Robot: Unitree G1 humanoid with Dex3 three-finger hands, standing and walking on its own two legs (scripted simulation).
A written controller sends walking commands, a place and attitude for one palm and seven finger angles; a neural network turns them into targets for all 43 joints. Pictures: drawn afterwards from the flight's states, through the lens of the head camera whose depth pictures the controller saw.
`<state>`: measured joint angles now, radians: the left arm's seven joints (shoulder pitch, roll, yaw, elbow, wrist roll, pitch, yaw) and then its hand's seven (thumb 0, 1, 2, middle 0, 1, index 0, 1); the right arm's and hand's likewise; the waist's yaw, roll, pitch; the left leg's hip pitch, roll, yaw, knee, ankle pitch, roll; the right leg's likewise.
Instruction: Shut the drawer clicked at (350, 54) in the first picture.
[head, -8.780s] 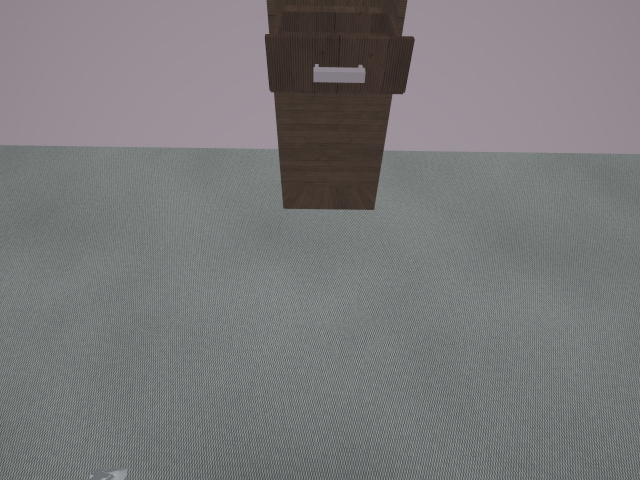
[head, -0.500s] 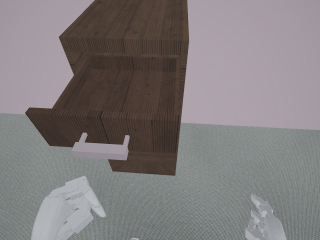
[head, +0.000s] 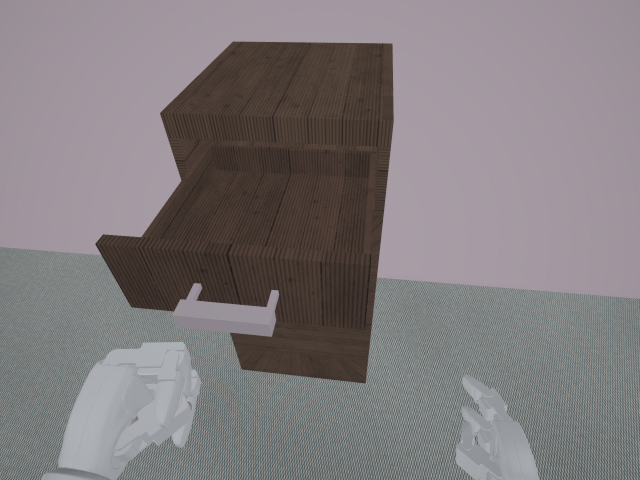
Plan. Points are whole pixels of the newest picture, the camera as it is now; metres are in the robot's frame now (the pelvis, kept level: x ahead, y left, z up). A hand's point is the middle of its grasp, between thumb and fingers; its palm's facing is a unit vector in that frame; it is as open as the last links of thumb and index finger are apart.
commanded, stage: raise the hand and make a fist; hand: left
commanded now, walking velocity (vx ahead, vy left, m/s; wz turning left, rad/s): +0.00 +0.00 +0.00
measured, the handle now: (230, 305) +0.33 +0.16 +0.06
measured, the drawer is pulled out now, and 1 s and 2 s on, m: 0.29 0.29 0.29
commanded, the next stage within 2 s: bring the fist close to the handle in 0.36 s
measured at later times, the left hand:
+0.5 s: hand (188, 399) +0.16 +0.14 +0.15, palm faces -0.02 -1.00 -0.10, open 3.3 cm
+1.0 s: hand (217, 393) +0.19 +0.13 +0.10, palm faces -0.05 -1.00 -0.04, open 3.3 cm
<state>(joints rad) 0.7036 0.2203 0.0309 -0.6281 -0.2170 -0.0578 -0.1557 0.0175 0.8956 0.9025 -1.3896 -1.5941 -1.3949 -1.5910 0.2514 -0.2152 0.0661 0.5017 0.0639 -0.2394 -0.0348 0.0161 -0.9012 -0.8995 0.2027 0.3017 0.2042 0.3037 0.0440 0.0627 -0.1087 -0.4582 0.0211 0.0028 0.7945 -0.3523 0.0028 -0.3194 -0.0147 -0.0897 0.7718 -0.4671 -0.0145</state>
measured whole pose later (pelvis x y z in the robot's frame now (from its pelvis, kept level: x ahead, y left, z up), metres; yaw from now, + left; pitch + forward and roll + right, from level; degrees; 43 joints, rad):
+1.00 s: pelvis +0.00 -0.01 +0.00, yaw +0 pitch +3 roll +0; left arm 0.56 0.18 0.04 -0.33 -0.22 -0.17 -0.19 0.02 0.90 0.90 -1.40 -1.60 -1.40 -1.60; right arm 0.26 -0.24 0.03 0.57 0.04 -0.28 -0.04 0.02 -0.90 -0.90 0.20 0.30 0.20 0.30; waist 0.01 0.05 -0.08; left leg -0.49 0.03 0.00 0.78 -0.34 -0.01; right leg -0.36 -0.01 -0.09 0.79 -0.47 -0.03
